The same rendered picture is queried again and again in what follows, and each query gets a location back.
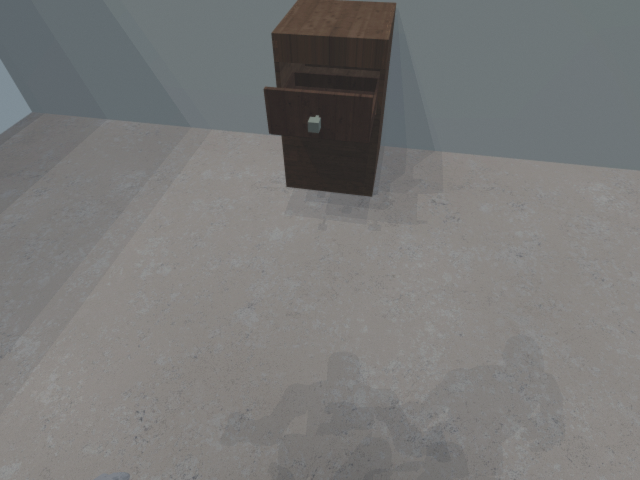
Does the handle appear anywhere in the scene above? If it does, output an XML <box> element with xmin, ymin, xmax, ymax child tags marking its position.
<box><xmin>308</xmin><ymin>115</ymin><xmax>321</xmax><ymax>133</ymax></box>

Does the drawer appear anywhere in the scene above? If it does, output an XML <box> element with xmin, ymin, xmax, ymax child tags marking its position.
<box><xmin>264</xmin><ymin>72</ymin><xmax>379</xmax><ymax>144</ymax></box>

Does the cabinet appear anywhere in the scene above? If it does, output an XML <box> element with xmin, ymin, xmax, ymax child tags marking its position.
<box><xmin>271</xmin><ymin>0</ymin><xmax>396</xmax><ymax>197</ymax></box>

